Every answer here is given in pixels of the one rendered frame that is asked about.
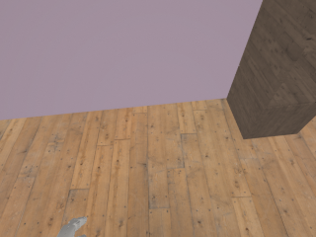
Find left robot hand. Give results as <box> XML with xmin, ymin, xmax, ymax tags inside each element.
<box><xmin>56</xmin><ymin>216</ymin><xmax>87</xmax><ymax>237</ymax></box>

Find cupboard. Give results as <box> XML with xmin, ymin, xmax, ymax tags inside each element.
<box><xmin>226</xmin><ymin>0</ymin><xmax>316</xmax><ymax>139</ymax></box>

